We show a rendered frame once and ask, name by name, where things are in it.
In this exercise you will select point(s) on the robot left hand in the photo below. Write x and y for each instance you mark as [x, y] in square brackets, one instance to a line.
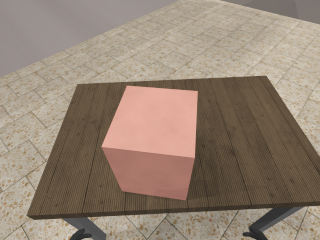
[79, 235]

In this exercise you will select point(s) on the table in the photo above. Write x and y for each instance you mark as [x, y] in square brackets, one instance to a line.
[250, 153]

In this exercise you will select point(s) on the carton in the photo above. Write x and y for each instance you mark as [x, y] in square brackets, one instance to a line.
[150, 144]

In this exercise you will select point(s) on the robot right hand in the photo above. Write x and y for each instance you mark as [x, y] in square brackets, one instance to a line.
[255, 234]

